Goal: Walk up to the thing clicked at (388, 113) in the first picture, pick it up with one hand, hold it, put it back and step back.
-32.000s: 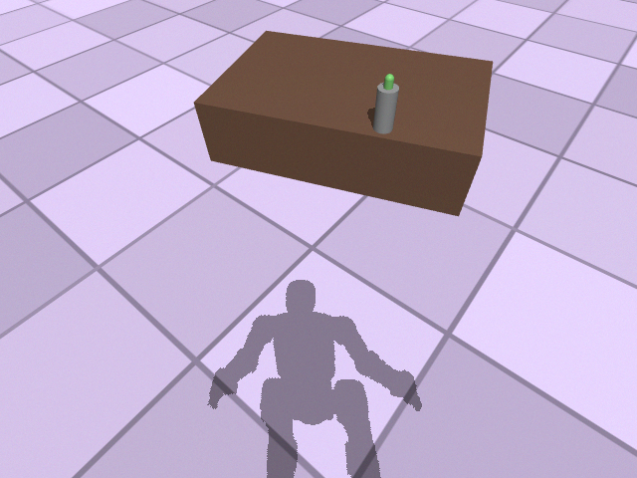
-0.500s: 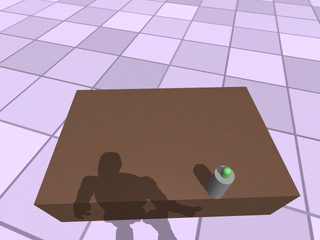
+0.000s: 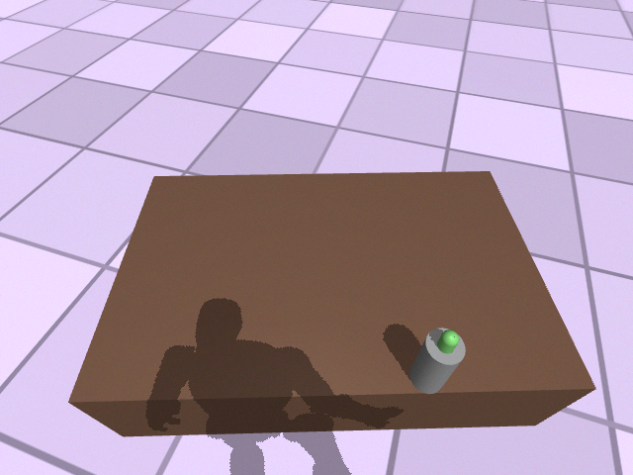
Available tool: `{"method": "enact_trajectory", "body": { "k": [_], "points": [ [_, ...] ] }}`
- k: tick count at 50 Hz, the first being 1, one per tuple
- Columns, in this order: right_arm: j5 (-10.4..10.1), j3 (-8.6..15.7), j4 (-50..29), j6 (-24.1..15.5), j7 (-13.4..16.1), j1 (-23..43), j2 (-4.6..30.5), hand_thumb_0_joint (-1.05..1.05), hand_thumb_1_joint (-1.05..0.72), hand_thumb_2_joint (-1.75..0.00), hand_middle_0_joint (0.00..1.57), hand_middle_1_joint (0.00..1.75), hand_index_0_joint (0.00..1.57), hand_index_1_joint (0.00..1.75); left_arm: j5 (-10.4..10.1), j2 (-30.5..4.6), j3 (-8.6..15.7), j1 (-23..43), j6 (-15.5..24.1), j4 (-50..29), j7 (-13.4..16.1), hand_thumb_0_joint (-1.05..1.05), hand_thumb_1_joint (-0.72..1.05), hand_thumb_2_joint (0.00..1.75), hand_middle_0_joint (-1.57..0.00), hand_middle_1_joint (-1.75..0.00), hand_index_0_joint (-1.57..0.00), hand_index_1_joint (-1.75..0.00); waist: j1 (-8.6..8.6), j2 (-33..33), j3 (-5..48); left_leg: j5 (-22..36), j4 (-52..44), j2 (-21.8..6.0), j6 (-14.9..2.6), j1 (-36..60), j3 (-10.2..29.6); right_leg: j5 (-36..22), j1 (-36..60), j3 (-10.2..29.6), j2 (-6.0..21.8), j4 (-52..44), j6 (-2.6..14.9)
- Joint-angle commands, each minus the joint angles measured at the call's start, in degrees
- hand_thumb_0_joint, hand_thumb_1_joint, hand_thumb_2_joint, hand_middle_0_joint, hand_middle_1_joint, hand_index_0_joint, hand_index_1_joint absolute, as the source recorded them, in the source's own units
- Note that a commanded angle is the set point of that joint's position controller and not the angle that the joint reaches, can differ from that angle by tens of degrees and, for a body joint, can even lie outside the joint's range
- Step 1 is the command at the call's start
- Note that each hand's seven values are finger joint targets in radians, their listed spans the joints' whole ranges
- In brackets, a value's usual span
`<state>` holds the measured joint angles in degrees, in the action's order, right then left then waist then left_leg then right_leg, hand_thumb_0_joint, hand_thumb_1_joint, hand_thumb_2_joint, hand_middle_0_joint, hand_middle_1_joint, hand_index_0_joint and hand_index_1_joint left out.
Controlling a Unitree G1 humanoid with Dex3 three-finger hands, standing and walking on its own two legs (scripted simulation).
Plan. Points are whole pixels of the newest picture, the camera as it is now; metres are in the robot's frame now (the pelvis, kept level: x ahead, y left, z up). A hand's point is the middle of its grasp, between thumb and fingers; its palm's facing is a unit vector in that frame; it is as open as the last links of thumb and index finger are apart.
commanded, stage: stand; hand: right
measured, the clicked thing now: (438, 357) +0.40 -0.24 -0.34
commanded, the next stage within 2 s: step back in 0.24 s
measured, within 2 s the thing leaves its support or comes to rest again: neither
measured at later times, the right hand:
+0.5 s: hand out of the picture +0.08 -0.29 -0.17, palm faces -0.01 +0.93 -0.36, open 7.4 cm
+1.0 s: hand out of the picture -0.05 -0.26 -0.16, palm faces -0.12 +0.91 -0.41, open 7.4 cm
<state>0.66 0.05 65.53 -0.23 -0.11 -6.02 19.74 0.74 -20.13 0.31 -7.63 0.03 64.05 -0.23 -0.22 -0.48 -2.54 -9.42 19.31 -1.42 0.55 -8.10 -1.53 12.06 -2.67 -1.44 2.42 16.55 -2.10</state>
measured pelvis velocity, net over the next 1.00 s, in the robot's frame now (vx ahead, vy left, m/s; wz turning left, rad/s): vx -0.15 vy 0.00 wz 0.06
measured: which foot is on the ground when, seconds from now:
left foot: down 0.00-0.52, up 0.54-0.84, down 0.86-1.00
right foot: down 0.00-0.88, up 0.90-1.00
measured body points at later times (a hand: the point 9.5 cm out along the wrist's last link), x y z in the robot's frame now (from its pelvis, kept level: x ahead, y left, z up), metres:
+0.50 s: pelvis -0.04 -0.02 -0.02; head +0.02 -0.02 +0.42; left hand +0.06 +0.31 -0.14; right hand +0.08 -0.34 -0.15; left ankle +0.01 +0.12 -0.75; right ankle -0.03 -0.14 -0.75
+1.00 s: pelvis -0.15 +0.00 -0.02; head -0.08 +0.03 +0.42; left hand -0.05 +0.32 -0.15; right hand -0.05 -0.31 -0.13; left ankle -0.15 +0.10 -0.75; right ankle -0.13 -0.14 -0.68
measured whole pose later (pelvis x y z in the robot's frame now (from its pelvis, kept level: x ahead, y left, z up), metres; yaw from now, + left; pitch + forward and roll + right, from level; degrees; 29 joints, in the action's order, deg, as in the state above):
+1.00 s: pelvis -0.15 +0.00 -0.02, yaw +3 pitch -1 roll -2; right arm 2.0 1.6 52.4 3.0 -0.4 -8.3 20.4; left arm 0.3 -22.8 4.2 -6.3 -4.1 49.3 1.6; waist -0.1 -1.7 -10.6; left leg -19.0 35.4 0.2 -2.0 -15.1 1.2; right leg 29.9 -28.8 7.5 -6.1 63.7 0.4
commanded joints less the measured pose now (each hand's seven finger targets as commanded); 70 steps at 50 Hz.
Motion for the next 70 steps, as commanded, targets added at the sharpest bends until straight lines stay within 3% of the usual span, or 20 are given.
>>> {"method": "enact_trajectory", "body": {
  "k": [1, 11, 14, 23, 25, 26, 28, 31, 37, 42, 44, 45, 48, 54, 61, 63, 64, 65, 67, 70],
  "points": [
    [-0.1, 2.5, -3.4, -1.5, 0.6, 2.1, 12.3, 0.00, -0.90, -0.90, 0.20, 0.30, 0.20, 0.30, 0.0, -11.8, 2.3, 1.4, 1.4, -3.2, 0.8, 0.00, 0.90, 0.90, -0.20, -0.30, -0.20, -0.30, -0.07, 0.9, 2.4, 7.0, -3.4, -6.1, -1.20, 2.1, 5.9, -5.4, -2.7, 4.0, 5.7, -2.9, 2.74],
    [-0.2, 2.4, -3.4, -1.5, 0.7, 1.7, 12.4, 0.00, -0.90, -0.90, 0.20, 0.30, 0.20, 0.30, -0.1, -11.4, 2.2, 1.1, 1.4, -3.3, 0.9, 0.00, 0.90, 0.90, -0.20, -0.30, -0.20, -0.30, 0.03, 0.5, 3.6, 11.0, -2.5, -6.3, -1.25, 3.0, 5.6, -8.6, -1.8, 3.9, 5.9, -2.5, 2.61],
    [-1.3, 4.1, -6.2, 0.1, 0.3, 1.7, 15.1, 0.00, -0.90, -0.90, 0.20, 0.30, 0.20, 0.30, -1.4, -13.9, 4.4, 0.6, 0.3, -6.7, 1.5, 0.00, 0.90, 0.90, -0.20, -0.30, -0.20, -0.30, -0.27, 1.3, 3.7, 27.4, 5.2, -7.2, -5.04, 1.4, 6.0, -20.5, -4.5, 2.4, 3.3, 8.4, 3.72],
    [-0.6, 6.5, -15.3, 2.6, 0.4, 6.4, 17.1, 0.00, -0.90, -0.90, 0.20, 0.30, 0.20, 0.30, -0.4, -12.0, 5.6, -5.8, -2.1, -10.3, 0.8, 0.00, 0.90, 0.90, -0.20, -0.30, -0.20, -0.30, 2.17, 10.6, 8.2, 14.8, 8.1, -13.7, -13.41, -11.5, 11.6, 5.3, -4.8, 1.4, -2.4, 27.5, 5.71],
    [-1.0, 6.3, -17.3, 3.1, 0.1, 8.1, 15.1, 0.00, -0.90, -0.90, 0.20, 0.30, 0.20, 0.30, 0.1, -13.9, 6.3, -7.6, -1.7, -10.6, 0.6, 0.00, 0.90, 0.90, -0.20, -0.30, -0.20, -0.30, 3.81, 2.9, 6.1, 4.4, 19.4, -6.5, -9.25, -14.3, 7.9, -0.5, -7.7, 8.3, 3.3, 15.8, 8.32],
    [-1.5, 5.5, -18.3, 3.4, 0.2, 8.5, 11.7, 0.00, -0.90, -0.90, 0.20, 0.30, 0.20, 0.30, 0.7, -18.1, 7.3, -6.4, -1.1, -11.7, 0.5, 0.00, 0.90, 0.90, -0.20, -0.30, -0.20, -0.30, 4.36, -9.7, 1.6, -10.8, 32.6, 5.3, -3.32, -18.6, 3.7, -10.1, -11.4, 22.4, 13.8, 2.3, 12.07],
    [-0.5, 5.8, -17.2, 4.2, 1.0, 3.2, 12.4, 0.00, -0.90, -0.90, 0.20, 0.30, 0.20, 0.30, 1.5, -22.2, 8.1, 2.1, -0.4, -16.3, 1.1, 0.00, 0.90, 0.90, -0.20, -0.30, -0.20, -0.30, 1.62, -11.0, -0.1, -26.2, 52.3, 6.8, -2.26, -16.8, 13.1, -14.2, -22.1, 30.3, 21.7, 0.4, 19.93],
    [-2.0, 6.5, -14.8, 3.6, 0.9, -3.6, 14.8, 0.00, -0.90, -0.90, 0.20, 0.30, 0.20, 0.30, 1.6, -16.3, 6.9, 8.2, -0.4, -18.5, 1.7, 0.00, 0.90, 0.90, -0.20, -0.30, -0.20, -0.30, -2.18, -7.1, 2.8, -18.2, 54.0, 6.8, -0.79, -17.8, 11.1, -15.3, -14.7, 14.2, 11.8, 6.2, 14.65],
    [-0.1, 4.8, -17.8, 2.7, 1.2, 0.3, 13.4, 0.00, -0.90, -0.90, 0.20, 0.30, 0.20, 0.30, 1.3, -15.6, 7.3, -3.5, -0.8, -18.6, 2.7, 0.00, 0.90, 0.90, -0.20, -0.30, -0.20, -0.30, 4.74, -9.4, 7.6, -21.7, 31.9, 3.6, 0.28, -21.9, 7.6, -28.1, 5.4, 15.9, 14.8, 12.6, 15.94],
    [1.0, 5.7, -14.8, 1.8, 0.6, -8.9, 13.3, 0.00, -0.90, -0.90, 0.20, 0.30, 0.20, 0.30, -0.1, -16.5, 6.9, 1.7, -1.9, -21.8, 1.9, 0.00, 0.90, 0.90, -0.20, -0.30, -0.20, -0.30, -1.21, -8.7, 8.3, -2.7, 5.9, 2.4, -2.32, -3.5, 1.5, -20.6, -7.4, 10.6, 11.0, 17.7, 9.88],
    [1.8, 7.7, -17.2, 1.7, -0.1, -4.0, 22.3, 0.00, -0.90, -0.90, 0.20, 0.30, 0.20, 0.30, -0.5, -11.7, 5.7, 1.8, -2.0, -22.9, 2.0, 0.00, 0.90, 0.90, -0.20, -0.30, -0.20, -0.30, -0.82, 16.5, 5.8, 11.7, -0.6, -17.7, -12.50, 0.6, 28.1, 18.5, -25.5, 0.3, -6.9, 33.3, 2.89],
    [1.5, 8.4, -17.5, 1.6, -0.1, -4.1, 24.2, 0.00, -0.90, -0.90, 0.20, 0.30, 0.20, 0.30, 0.6, -13.5, 7.0, 5.5, -2.0, -22.4, 2.9, 0.00, 0.90, 0.90, -0.20, -0.30, -0.20, -0.30, -4.00, 15.2, 5.3, 16.7, -0.8, -22.0, -19.09, -5.7, 32.0, 27.9, -23.1, 9.5, -8.2, 46.4, 2.36],
    [1.6, 6.0, -18.8, 1.3, 1.2, 2.9, 16.6, 0.00, -0.90, -0.90, 0.20, 0.30, 0.20, 0.30, -0.9, -12.2, 7.0, -0.5, -2.3, -19.4, 2.8, 0.00, 0.90, 0.90, -0.20, -0.30, -0.20, -0.30, 2.05, 6.7, 2.8, 24.5, 4.8, -12.4, -12.76, -1.7, 15.2, 18.8, -28.3, 13.0, -9.5, 55.8, 3.27],
    [0.7, 6.4, -20.0, 1.5, 1.7, -2.9, 15.0, 0.00, -0.90, -0.90, 0.20, 0.30, 0.20, 0.30, 0.2, -11.7, 6.8, -1.2, -1.4, -20.4, 2.1, 0.00, 0.90, 0.90, -0.20, -0.30, -0.20, -0.30, -1.45, 8.2, 3.6, 27.9, 8.8, -14.1, -16.22, 7.8, 13.8, 18.8, -27.4, 9.1, -7.0, 44.7, -0.24],
    [-0.3, 6.5, -22.4, 2.8, 1.0, 1.0, 16.3, 0.00, -0.90, -0.90, 0.20, 0.30, 0.20, 0.30, 0.9, -10.8, 6.9, -9.4, 0.0, -16.8, 1.6, 0.00, 0.90, 0.90, -0.20, -0.30, -0.20, -0.30, 1.84, 9.3, 8.7, 15.7, 15.4, -12.0, -10.60, -0.8, 10.8, 0.5, -7.4, 1.3, -4.2, 8.0, 2.81],
    [-1.0, 5.2, -23.4, 2.8, 0.7, 0.6, 12.5, 0.00, -0.90, -0.90, 0.20, 0.30, 0.20, 0.30, 2.1, -17.8, 8.7, -8.6, 0.7, -18.1, 1.6, 0.00, 0.90, 0.90, -0.20, -0.30, -0.20, -0.30, 1.45, -6.7, 5.8, -6.1, 25.1, -1.7, -3.07, -19.0, 6.7, -6.4, -2.1, 23.3, 9.0, 5.5, 8.79],
    [-1.0, 5.6, -23.3, 3.2, 1.5, 3.3, 12.1, 0.00, -0.90, -0.90, 0.20, 0.30, 0.20, 0.30, 1.5, -22.5, 9.4, -4.6, 0.4, -19.5, 1.4, 0.00, 0.90, 0.90, -0.20, -0.30, -0.20, -0.30, 3.73, -15.6, 2.4, -26.3, 40.3, 5.7, -0.92, -18.6, 5.6, -12.3, -13.6, 33.6, 20.5, 1.7, 19.94],
    [-0.7, 6.5, -22.3, 3.5, 1.7, 1.9, 14.2, 0.00, -0.90, -0.90, 0.20, 0.30, 0.20, 0.30, 1.8, -21.5, 9.3, -1.5, 0.9, -21.6, 1.6, 0.00, 0.90, 0.90, -0.20, -0.30, -0.20, -0.30, 2.28, -11.4, 0.4, -27.0, 50.0, 4.5, -0.54, -17.0, 12.8, -15.0, -18.5, 34.5, 21.7, 2.2, 21.05],
    [-1.5, 6.2, -20.2, 3.1, 1.6, -2.6, 14.2, 0.00, -0.90, -0.90, 0.20, 0.30, 0.20, 0.30, 0.9, -16.3, 7.8, 3.2, 0.7, -22.8, 2.0, 0.00, 0.90, 0.90, -0.20, -0.30, -0.20, -0.30, -1.09, -4.2, 0.8, -20.4, 52.8, 7.2, -0.54, -17.6, 13.1, -23.2, -15.6, 18.2, 12.6, 8.1, 16.08],
    [-1.1, 5.5, -20.1, 2.2, 1.9, -4.3, 13.9, 0.00, -0.90, -0.90, 0.20, 0.30, 0.20, 0.30, 1.5, -14.5, 7.7, 1.4, 0.0, -23.6, 2.3, 0.00, 0.90, 0.90, -0.20, -0.30, -0.20, -0.30, 1.18, -7.0, 3.5, -20.6, 46.3, 6.8, 0.47, -18.9, 9.6, -25.5, -8.0, 13.3, 9.8, 11.5, 14.46]
  ]
}}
